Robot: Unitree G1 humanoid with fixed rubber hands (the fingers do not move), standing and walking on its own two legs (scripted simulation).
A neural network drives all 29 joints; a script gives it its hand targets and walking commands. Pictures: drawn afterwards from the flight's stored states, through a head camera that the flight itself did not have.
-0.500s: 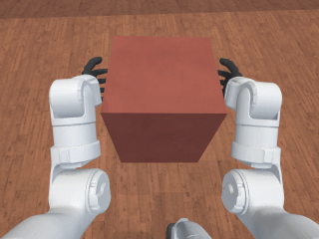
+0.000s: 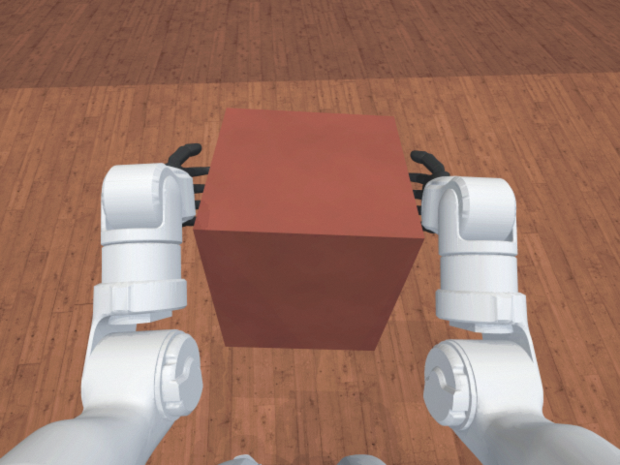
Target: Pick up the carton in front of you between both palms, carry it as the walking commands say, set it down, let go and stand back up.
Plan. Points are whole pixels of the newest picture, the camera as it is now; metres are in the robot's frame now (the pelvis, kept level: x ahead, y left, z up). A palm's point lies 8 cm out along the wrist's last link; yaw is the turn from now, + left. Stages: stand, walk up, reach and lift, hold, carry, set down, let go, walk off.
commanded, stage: carry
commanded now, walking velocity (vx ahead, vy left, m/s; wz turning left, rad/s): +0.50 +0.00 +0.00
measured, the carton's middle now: (305, 237) +0.38 -0.02 +0.08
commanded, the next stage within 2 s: none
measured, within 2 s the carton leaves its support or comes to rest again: neither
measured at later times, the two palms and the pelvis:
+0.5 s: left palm (172, 17) +0.67 +0.15 +0.23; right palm out of the picture +0.71 -0.14 +0.24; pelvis +0.31 -0.04 +0.06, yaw +1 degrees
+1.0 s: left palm out of the picture +1.03 +0.10 +0.29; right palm out of the picture +1.01 -0.20 +0.29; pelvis +0.64 -0.01 +0.10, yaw -1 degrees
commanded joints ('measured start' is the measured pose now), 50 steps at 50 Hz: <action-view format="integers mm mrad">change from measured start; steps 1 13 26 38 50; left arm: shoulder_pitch -743 -621 -937 -791 -648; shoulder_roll -1083 -964 -1155 -1093 -971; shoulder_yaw -494 -532 -613 -489 -505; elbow -136 -84 -224 -121 -48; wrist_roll -350 -300 -556 -377 -283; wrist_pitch -32 -11 1 -25 -4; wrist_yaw -204 -174 -246 -208 -173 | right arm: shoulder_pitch -947 -840 -703 -955 -841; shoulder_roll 1183 1059 937 1152 1096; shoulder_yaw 605 583 409 566 568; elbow -238 -143 -47 -218 -110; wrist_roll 569 540 295 549 541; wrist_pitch -26 13 35 -19 16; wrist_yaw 242 258 172 233 261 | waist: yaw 4 176 154 -4 126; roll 37 12 -77 25 57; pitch -527 -638 -430 -515 -583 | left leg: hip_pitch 662 153 -335 667 249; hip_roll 286 182 86 300 190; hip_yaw -500 -38 -84 -546 -45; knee -231 144 337 -214 12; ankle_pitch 309 509 1 344 640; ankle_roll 165 -4 -31 193 28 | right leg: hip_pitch -345 708 603 -377 547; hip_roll -42 -34 -256 -42 72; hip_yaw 39 -71 179 48 -221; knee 47 -747 -988 99 -739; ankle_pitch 38 110 367 7 194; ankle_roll -21 -91 -198 -18 -59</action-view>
